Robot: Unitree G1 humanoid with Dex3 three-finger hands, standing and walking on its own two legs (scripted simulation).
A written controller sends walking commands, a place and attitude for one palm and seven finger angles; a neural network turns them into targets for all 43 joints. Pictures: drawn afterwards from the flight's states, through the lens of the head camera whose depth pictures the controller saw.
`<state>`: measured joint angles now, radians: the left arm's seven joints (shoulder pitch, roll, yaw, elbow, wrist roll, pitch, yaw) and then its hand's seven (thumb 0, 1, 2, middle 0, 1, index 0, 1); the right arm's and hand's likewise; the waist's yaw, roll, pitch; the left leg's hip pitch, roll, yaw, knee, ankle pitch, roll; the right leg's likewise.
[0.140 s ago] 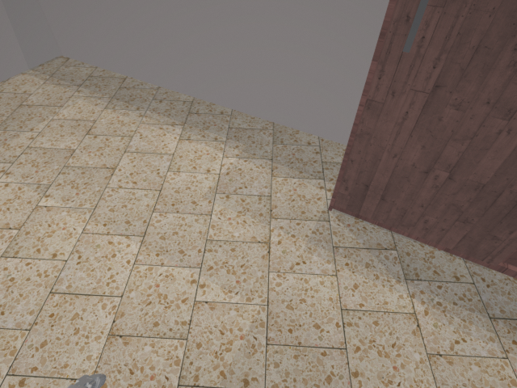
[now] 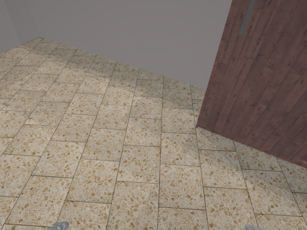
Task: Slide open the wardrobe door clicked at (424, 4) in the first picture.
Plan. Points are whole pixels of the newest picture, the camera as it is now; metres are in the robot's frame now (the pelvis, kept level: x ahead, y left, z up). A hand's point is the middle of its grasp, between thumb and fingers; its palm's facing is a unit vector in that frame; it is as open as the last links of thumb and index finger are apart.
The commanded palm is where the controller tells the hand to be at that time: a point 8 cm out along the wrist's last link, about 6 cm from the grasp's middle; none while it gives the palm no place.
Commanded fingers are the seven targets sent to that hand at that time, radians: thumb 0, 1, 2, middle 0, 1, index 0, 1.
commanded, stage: stand and wait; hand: left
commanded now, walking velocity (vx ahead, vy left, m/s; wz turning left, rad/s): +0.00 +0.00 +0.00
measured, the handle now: (250, 7) +1.03 -0.40 +0.20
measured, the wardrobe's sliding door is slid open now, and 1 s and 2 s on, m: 0.00 0.00 0.00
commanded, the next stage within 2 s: look at it before walking up in 0.70 s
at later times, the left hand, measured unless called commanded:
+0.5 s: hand out of the picture +0.05 +0.23 -0.15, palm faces -0.03 -0.94 -0.34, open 7.4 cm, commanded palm none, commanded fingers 0.00 0.90 0.90 -0.20 -0.30 -0.20 -0.30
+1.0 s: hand out of the picture +0.05 +0.22 -0.15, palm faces -0.04 -0.94 -0.33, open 7.4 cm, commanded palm none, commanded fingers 0.00 0.90 0.90 -0.20 -0.30 -0.20 -0.30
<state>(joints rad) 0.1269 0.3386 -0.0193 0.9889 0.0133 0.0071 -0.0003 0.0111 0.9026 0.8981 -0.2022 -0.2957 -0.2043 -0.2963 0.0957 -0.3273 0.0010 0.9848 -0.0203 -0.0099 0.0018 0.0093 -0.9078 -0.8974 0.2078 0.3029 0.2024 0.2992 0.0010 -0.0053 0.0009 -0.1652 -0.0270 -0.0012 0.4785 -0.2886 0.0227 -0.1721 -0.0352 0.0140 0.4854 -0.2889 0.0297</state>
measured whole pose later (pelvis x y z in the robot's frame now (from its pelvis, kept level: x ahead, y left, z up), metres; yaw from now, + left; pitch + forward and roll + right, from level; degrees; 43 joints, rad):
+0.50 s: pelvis -0.02 -0.02 +0.01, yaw +0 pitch -2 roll +0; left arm 0.15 0.34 -0.01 1.08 0.01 0.00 0.00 0.01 0.90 0.90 -0.20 -0.30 -0.20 -0.30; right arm 0.13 -0.34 0.00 1.09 -0.01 0.00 0.00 0.01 -0.91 -0.90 0.21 0.30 0.20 0.30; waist 0.00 0.00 0.03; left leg -0.14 0.00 -0.01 0.40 -0.22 0.00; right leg -0.15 -0.01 0.00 0.41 -0.23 0.01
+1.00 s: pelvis -0.02 -0.02 +0.01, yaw +0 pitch -2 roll +0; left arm 0.14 0.33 -0.01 1.09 0.01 0.00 -0.01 0.01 0.90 0.90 -0.20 -0.30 -0.21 -0.30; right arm 0.13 -0.33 0.00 1.12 -0.01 -0.01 0.00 0.01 -0.91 -0.90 0.21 0.30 0.20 0.30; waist 0.00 0.00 0.03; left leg -0.14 0.01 -0.01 0.37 -0.19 -0.01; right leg -0.15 0.00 0.00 0.39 -0.20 0.00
